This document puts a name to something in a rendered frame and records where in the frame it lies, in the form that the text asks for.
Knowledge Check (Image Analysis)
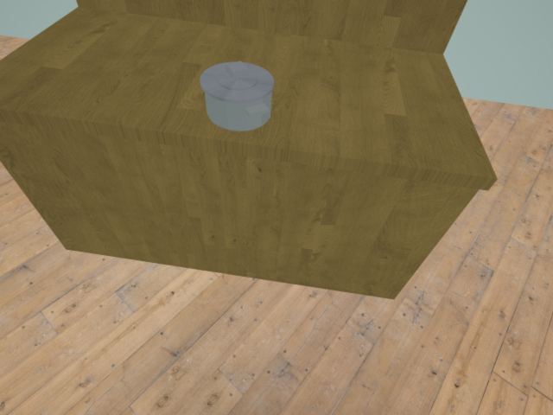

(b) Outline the table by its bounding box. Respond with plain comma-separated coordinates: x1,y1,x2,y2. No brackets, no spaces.
0,0,498,299

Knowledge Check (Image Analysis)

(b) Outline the lid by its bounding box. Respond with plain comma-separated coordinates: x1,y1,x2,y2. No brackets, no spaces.
200,62,274,103

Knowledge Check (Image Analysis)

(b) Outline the knob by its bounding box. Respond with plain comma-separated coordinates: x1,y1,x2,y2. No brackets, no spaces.
226,61,249,80

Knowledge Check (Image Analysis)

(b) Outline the pot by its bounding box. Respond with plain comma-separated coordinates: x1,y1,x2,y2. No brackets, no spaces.
205,92,272,131

